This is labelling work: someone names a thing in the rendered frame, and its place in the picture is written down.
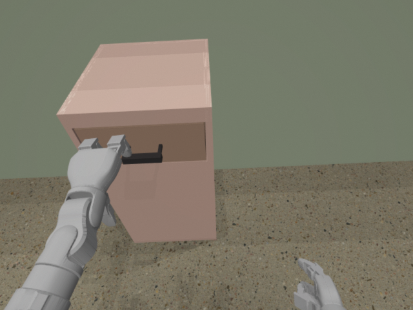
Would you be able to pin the handle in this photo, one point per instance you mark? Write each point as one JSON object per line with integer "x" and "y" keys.
{"x": 153, "y": 157}

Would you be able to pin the left robot hand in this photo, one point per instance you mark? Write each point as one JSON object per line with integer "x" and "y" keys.
{"x": 97, "y": 167}

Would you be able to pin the cabinet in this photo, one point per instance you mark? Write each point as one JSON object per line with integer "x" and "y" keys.
{"x": 150, "y": 83}

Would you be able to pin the right robot hand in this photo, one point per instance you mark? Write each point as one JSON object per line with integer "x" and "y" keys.
{"x": 324, "y": 291}

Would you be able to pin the left robot forearm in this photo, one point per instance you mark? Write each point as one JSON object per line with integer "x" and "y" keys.
{"x": 71, "y": 245}

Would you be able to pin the drawer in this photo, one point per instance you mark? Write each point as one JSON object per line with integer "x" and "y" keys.
{"x": 181, "y": 141}

